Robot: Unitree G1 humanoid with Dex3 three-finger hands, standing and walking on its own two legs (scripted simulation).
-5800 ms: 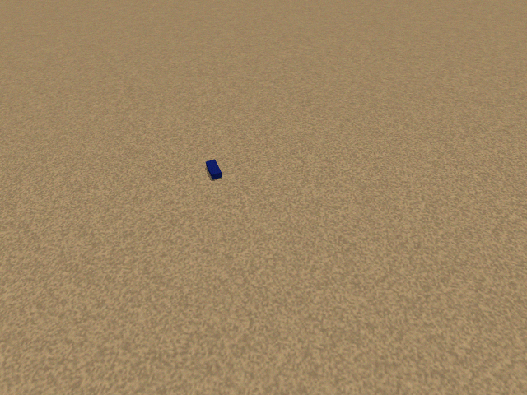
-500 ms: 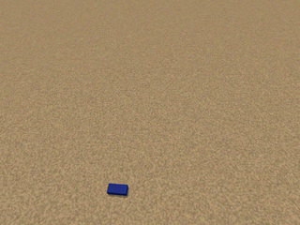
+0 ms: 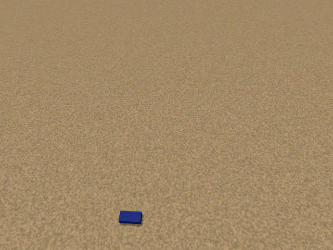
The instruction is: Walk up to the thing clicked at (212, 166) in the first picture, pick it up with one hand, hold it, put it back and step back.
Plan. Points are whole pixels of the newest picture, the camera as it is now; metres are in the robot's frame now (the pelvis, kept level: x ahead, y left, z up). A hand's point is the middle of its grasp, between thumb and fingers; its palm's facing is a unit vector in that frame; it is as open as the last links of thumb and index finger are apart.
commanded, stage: walk up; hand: left
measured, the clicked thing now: (130, 217) +0.46 +0.25 -0.75
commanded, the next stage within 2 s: stand in 0.48 s
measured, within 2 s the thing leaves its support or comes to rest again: neither
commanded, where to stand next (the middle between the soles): +0.07 -0.01 m, yaw +0 degrees
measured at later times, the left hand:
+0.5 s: hand out of the picture +0.10 +0.25 -0.15, palm faces -0.01 -0.93 -0.36, open 7.4 cm
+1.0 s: hand out of the picture +0.06 +0.24 -0.14, palm faces -0.02 -0.94 -0.34, open 7.3 cm
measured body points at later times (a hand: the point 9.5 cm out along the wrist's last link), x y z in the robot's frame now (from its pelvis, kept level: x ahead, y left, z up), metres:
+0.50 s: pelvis +0.01 +0.00 +0.01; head +0.02 +0.00 +0.46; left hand +0.10 +0.30 -0.12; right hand +0.09 -0.31 -0.13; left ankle +0.00 +0.13 -0.73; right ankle -0.01 -0.15 -0.73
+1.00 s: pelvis -0.03 -0.01 +0.01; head -0.03 -0.02 +0.46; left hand +0.06 +0.29 -0.12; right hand +0.05 -0.31 -0.12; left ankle +0.00 +0.13 -0.73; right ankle -0.01 -0.15 -0.73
